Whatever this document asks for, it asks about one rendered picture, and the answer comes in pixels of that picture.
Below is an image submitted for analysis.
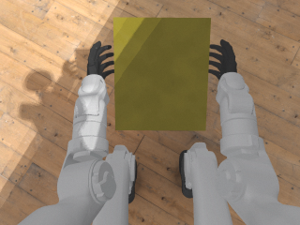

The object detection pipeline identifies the robot left hand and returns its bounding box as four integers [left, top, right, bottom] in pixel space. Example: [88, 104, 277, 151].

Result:
[86, 41, 114, 80]

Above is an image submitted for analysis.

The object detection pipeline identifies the robot right forearm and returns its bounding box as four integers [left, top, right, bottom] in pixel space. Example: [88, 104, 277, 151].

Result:
[216, 72, 279, 190]

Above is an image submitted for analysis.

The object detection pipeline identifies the right robot upper arm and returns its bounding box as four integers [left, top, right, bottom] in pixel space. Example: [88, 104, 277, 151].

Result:
[215, 157, 300, 225]

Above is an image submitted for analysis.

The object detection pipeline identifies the carton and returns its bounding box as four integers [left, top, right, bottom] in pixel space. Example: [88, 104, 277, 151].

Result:
[113, 17, 211, 131]

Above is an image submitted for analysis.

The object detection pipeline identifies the right robot shin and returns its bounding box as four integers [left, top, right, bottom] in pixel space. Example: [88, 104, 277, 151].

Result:
[185, 142, 218, 188]

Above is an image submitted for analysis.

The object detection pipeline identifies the robot left thigh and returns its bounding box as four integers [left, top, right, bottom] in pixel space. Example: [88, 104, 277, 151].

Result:
[92, 150, 136, 225]

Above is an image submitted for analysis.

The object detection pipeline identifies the robot left forearm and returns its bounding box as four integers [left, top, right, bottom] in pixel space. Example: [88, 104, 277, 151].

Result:
[57, 74, 110, 197]

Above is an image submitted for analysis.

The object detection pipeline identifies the robot right hand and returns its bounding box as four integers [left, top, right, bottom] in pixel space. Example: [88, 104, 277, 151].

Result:
[208, 39, 237, 80]

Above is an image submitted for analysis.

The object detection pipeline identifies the left robot upper arm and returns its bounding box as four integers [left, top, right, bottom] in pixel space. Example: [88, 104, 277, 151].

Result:
[18, 158, 117, 225]

